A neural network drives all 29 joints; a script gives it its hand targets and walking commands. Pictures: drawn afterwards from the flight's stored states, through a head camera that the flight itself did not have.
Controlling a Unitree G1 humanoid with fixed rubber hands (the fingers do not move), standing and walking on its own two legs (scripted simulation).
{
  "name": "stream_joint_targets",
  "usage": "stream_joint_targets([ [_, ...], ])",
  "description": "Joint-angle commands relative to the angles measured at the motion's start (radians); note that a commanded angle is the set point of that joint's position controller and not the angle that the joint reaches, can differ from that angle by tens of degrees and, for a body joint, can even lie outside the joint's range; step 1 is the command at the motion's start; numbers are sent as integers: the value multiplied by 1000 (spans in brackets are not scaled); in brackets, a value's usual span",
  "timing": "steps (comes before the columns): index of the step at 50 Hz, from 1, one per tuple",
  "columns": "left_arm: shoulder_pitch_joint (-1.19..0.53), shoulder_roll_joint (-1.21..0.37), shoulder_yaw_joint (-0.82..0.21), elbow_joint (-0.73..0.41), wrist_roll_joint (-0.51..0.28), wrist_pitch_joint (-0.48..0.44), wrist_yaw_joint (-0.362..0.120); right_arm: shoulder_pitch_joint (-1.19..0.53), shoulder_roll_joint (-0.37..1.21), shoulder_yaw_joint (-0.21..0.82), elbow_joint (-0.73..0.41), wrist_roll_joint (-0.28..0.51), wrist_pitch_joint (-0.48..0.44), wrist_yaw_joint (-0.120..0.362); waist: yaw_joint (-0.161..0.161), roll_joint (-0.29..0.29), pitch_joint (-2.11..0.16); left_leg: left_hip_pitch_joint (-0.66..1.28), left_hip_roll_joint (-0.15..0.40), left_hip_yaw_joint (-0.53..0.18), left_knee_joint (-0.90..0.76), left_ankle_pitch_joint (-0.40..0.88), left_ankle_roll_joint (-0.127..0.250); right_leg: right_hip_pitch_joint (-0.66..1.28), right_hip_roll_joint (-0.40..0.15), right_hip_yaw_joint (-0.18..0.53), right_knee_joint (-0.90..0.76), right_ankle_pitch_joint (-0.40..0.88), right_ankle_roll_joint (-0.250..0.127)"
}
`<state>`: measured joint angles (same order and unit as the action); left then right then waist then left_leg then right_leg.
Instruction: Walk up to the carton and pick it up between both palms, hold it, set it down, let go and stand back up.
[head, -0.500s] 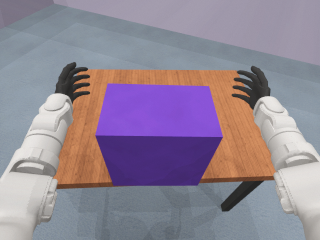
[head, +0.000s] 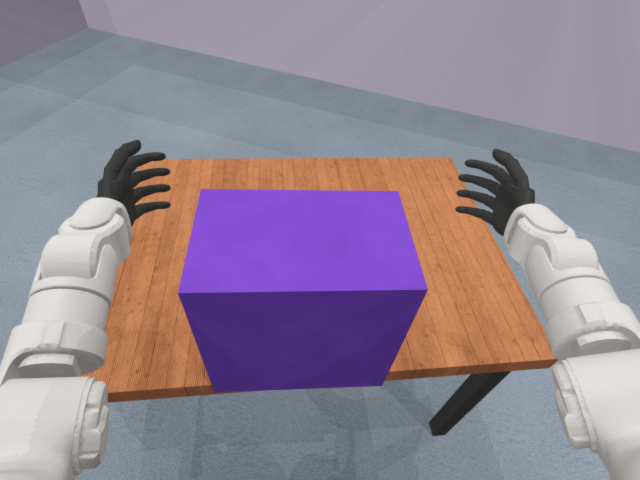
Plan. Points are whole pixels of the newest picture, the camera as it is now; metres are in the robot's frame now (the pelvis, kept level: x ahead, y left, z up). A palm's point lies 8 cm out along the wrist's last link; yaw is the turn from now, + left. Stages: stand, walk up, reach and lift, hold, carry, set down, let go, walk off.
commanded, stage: set down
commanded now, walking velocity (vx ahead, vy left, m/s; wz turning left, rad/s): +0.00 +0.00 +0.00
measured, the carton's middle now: (300, 297) +0.41 +0.05 -0.04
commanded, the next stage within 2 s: none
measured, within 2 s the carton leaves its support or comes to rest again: neither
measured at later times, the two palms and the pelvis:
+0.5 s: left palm (122, 291) +0.33 +0.26 +0.06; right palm (499, 297) +0.36 -0.22 +0.06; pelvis +0.00 +0.00 +0.00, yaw +0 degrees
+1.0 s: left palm (124, 356) +0.28 +0.26 +0.01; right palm (498, 364) +0.30 -0.22 +0.00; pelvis +0.01 +0.00 +0.00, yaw +0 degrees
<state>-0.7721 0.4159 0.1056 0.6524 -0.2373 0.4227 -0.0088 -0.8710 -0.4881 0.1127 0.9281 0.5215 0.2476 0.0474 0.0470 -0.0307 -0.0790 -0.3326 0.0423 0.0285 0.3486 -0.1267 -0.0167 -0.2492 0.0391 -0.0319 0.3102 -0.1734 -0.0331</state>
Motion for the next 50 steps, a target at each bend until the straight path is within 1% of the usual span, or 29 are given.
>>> stream_joint_targets([
  [1,-246,167,99,-318,44,-67,-7,-246,-161,-98,-278,-34,-109,-22,8,68,-479,373,-52,11,68,426,-23,101,21,1,7,373,75],
  [4,-184,153,102,-394,36,-90,2,-187,-149,-123,-362,-57,-143,-26,10,64,-478,392,-52,15,74,426,-26,68,28,-5,5,342,70],
  [7,-106,131,94,-437,20,-113,8,-114,-136,-141,-428,-77,-171,-24,9,54,-472,409,-51,15,79,422,-26,38,31,-6,1,309,64],
  [10,-26,108,84,-441,9,-139,6,-38,-121,-148,-466,-96,-196,-20,6,38,-454,408,-50,13,79,408,-22,21,30,-2,-3,287,61],
  [13,35,91,77,-416,5,-173,2,27,-103,-153,-480,-116,-221,-17,4,21,-421,386,-51,10,73,370,-14,14,24,5,-6,255,60],
  [18,86,73,65,-345,7,-254,0,105,-63,-150,-457,-141,-260,-10,8,4,-355,335,-52,4,57,287,0,1,11,19,-12,175,58],
  [22,113,62,54,-294,18,-328,3,156,-35,-140,-420,-149,-296,-3,13,8,-323,319,-51,0,54,256,7,-12,2,28,-12,134,57],
  [27,154,53,41,-263,27,-415,8,217,-19,-128,-389,-147,-356,3,17,28,-327,326,-52,-2,65,273,5,-22,-2,33,-2,136,54],
  [33,232,33,18,-242,25,-493,10,295,-19,-123,-359,-143,-433,7,12,47,-327,348,-50,-6,85,312,-7,-44,0,28,9,147,47],
  [36,275,23,5,-233,20,-527,10,334,-19,-119,-348,-142,-468,11,8,46,-316,353,-49,-10,93,322,-12,-55,2,26,12,146,44],
  [45,416,-6,-15,-179,15,-641,7,459,1,-86,-314,-133,-568,25,9,10,-259,328,-46,-23,105,309,-10,-61,-2,34,26,141,42],
  [50,486,-16,-15,-152,25,-715,6,528,16,-68,-283,-126,-637,27,11,16,-230,308,-46,-23,121,291,-12,-67,-6,42,45,129,40],
])
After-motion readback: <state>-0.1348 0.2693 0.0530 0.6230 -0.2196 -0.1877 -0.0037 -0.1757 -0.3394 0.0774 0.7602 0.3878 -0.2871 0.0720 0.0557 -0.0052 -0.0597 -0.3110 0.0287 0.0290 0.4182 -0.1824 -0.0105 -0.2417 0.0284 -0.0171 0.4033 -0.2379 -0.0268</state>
